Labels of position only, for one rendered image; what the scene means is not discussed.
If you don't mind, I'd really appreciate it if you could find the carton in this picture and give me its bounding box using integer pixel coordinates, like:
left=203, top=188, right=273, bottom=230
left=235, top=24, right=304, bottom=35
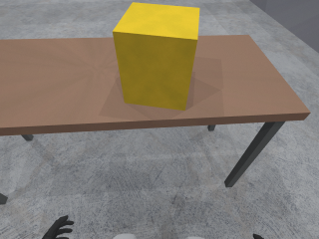
left=113, top=2, right=200, bottom=111

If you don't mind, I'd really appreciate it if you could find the left robot hand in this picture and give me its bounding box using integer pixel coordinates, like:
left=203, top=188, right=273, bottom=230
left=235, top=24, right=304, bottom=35
left=42, top=215, right=75, bottom=239

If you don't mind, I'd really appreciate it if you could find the table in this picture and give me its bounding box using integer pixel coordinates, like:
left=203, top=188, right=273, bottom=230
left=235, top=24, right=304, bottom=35
left=0, top=35, right=311, bottom=205

